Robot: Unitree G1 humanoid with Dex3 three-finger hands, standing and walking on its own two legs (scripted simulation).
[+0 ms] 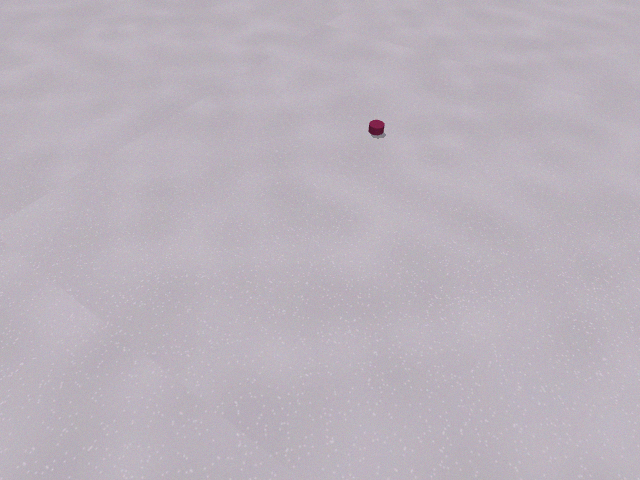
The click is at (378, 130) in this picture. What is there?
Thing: low tin
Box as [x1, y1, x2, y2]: [369, 120, 384, 134]
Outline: 370,121 369,132 372,134 382,133 384,124 383,122 379,120
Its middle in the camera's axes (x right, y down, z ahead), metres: +0.31 -0.62 +2.13
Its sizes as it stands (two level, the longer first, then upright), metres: 0.083 0.083 0.044
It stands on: the floor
